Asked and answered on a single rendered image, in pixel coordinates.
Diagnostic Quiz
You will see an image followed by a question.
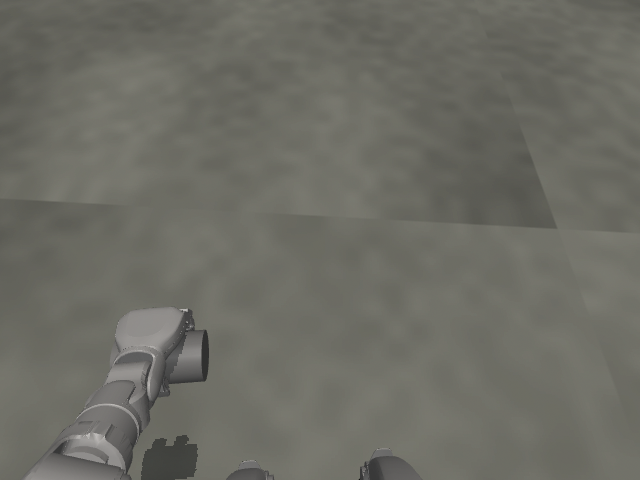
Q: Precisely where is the can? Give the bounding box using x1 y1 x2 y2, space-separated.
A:
110 330 209 384

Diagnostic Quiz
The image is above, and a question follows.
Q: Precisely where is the left robot arm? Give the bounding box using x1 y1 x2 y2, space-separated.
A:
21 346 166 480

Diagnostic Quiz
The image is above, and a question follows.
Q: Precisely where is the left robot hand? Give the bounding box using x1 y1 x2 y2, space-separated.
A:
115 307 195 397

